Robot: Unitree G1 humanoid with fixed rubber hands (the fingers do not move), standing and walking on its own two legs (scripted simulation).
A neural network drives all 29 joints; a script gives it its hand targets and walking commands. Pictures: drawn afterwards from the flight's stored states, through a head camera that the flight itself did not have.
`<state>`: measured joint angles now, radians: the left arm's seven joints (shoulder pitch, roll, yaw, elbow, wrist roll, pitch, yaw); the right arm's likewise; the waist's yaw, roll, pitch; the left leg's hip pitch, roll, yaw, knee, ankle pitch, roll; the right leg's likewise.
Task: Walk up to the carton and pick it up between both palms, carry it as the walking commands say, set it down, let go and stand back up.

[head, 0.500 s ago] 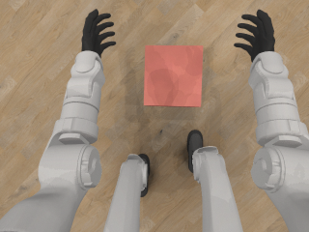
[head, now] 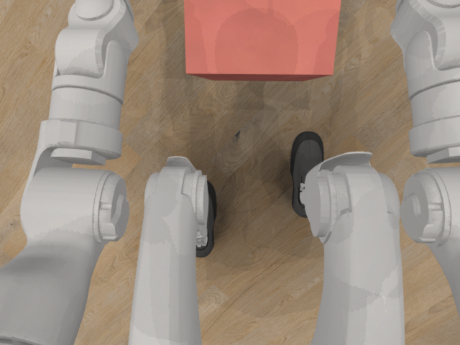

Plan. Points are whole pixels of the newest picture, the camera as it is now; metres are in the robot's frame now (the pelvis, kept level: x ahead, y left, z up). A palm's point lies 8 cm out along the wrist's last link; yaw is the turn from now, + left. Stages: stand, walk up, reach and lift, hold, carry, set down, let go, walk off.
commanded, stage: reach and lift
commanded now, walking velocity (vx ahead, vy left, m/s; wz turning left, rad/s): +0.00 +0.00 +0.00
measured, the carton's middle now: (259, 13) +0.55 -0.04 -0.32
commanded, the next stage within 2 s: none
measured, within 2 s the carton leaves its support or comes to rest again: neither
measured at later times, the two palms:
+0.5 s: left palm (146, 10) +0.56 +0.14 -0.27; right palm out of the picture +0.56 -0.23 -0.25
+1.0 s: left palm (145, 6) +0.56 +0.14 -0.26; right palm out of the picture +0.56 -0.21 -0.26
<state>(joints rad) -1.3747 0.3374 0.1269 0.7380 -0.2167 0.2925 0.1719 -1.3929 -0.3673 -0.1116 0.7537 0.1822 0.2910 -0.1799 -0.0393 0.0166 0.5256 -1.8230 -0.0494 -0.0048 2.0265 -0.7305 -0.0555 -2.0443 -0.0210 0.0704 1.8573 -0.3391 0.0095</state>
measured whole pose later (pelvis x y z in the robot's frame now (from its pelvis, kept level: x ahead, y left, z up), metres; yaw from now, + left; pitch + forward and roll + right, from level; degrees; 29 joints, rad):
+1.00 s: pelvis +0.00 +0.01 -0.08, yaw +1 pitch +33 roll +1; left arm -1.52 0.33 -0.01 1.02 -0.24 0.10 0.14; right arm -1.62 -0.45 -0.11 1.27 0.27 0.04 -0.10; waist -0.04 0.02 0.52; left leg -2.11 -0.10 -0.03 2.27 -0.74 -0.06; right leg -2.30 -0.06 0.06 2.06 -0.33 0.03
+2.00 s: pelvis +0.00 +0.01 -0.09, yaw +1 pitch +31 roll +0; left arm -1.51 0.22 0.11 0.92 -0.07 0.24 0.09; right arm -1.65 -0.42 -0.13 1.24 0.23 0.15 -0.11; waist -0.03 -0.01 0.52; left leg -2.12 -0.11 -0.05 2.33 -0.76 -0.07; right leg -2.32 -0.06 0.06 2.11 -0.34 0.02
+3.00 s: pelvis -0.01 +0.00 -0.02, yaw +1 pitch +27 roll +5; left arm -1.39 0.16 0.29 0.65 0.02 0.41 0.11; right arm -1.46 -0.22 -0.34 0.75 0.01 0.37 -0.18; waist -0.04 -0.01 0.53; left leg -1.84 -0.06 0.01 2.07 -0.71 -0.05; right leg -2.06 0.02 0.12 1.90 -0.32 0.04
